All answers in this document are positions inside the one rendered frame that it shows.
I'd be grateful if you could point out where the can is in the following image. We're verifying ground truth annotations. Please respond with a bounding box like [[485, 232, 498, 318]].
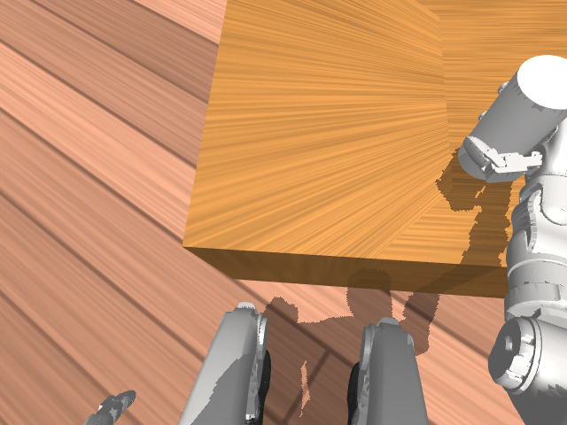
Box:
[[458, 55, 567, 180]]

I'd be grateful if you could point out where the right robot arm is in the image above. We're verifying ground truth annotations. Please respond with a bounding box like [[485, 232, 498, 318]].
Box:
[[488, 174, 567, 425]]

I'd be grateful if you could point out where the left robot hand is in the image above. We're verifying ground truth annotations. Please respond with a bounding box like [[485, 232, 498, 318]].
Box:
[[83, 390, 136, 425]]

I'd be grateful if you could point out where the right robot hand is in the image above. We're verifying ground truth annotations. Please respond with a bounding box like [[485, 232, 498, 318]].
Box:
[[463, 81, 567, 184]]

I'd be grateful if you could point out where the left robot foot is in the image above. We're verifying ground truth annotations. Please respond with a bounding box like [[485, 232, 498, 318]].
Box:
[[245, 349, 271, 425]]

